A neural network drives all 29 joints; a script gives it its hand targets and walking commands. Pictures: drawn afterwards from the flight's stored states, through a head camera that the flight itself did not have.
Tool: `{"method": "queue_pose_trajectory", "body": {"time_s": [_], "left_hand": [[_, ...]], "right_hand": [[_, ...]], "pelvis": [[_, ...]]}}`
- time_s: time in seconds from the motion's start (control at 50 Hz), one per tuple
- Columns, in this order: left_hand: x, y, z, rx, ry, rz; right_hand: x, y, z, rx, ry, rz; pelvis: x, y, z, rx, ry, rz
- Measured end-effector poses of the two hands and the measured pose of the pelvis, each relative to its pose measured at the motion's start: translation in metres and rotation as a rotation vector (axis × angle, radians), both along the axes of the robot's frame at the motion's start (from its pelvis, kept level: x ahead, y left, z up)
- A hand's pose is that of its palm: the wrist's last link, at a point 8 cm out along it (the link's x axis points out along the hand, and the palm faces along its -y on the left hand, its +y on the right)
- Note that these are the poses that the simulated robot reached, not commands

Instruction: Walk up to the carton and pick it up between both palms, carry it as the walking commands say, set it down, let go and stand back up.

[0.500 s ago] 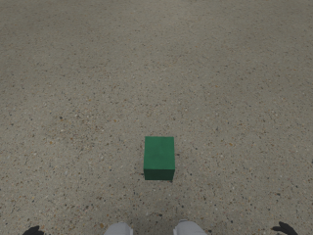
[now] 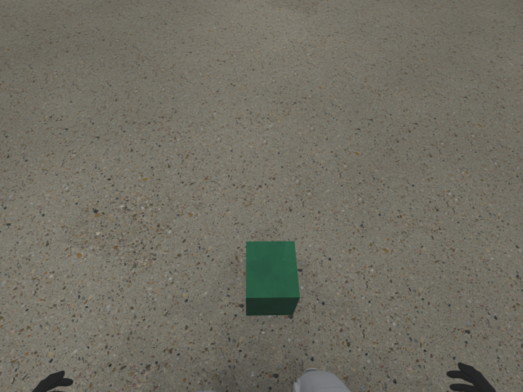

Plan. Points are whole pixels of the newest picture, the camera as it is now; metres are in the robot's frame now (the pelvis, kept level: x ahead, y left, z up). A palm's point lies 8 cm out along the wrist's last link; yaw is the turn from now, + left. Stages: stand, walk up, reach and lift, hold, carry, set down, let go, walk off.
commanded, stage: walk up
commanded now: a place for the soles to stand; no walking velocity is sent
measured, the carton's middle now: (269, 279) +0.53 -0.06 -0.65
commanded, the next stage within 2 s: none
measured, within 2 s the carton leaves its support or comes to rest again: neither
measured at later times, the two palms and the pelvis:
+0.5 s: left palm out of the picture +0.08 +0.34 -0.07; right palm out of the picture +0.09 -0.32 -0.08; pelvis -0.01 +0.01 +0.00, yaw +1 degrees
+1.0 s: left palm out of the picture +0.09 +0.33 -0.07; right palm out of the picture +0.11 -0.32 -0.09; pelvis +0.00 -0.01 +0.00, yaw +2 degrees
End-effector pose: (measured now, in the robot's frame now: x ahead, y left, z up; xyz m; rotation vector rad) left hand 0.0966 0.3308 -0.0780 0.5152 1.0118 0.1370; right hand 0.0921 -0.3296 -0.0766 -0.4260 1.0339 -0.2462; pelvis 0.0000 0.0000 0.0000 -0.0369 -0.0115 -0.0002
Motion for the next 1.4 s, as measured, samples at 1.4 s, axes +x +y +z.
{"method": "queue_pose_trajectory", "body": {"time_s": [1.4], "left_hand": [[-0.008, -0.022, 0.009, -0.024, 0.016, 0.032]], "right_hand": [[0.006, -0.026, -0.002, -0.005, 0.000, 0.028]], "pelvis": [[0.009, -0.025, 0.003, 0.035, -0.016, 0.056]]}}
